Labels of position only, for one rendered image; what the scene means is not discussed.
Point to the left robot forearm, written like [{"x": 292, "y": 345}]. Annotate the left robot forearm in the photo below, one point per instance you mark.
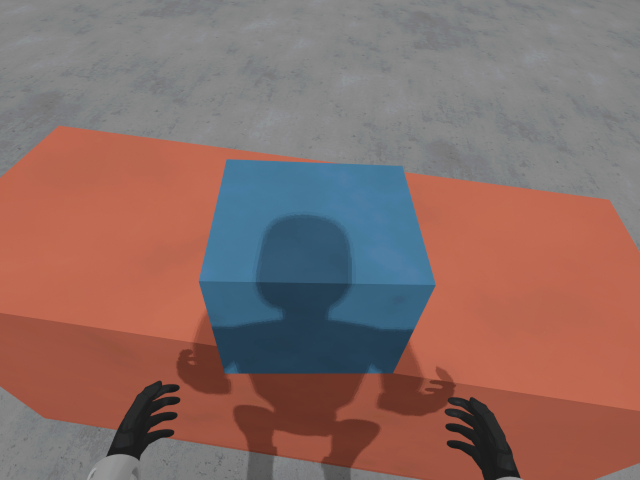
[{"x": 116, "y": 467}]

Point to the pedestal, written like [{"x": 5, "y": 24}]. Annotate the pedestal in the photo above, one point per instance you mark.
[{"x": 535, "y": 313}]

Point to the carton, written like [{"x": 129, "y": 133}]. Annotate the carton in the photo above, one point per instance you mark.
[{"x": 314, "y": 268}]

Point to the robot right hand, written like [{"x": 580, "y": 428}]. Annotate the robot right hand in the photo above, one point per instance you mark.
[{"x": 491, "y": 452}]

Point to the robot left hand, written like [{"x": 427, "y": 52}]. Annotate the robot left hand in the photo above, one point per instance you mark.
[{"x": 132, "y": 436}]

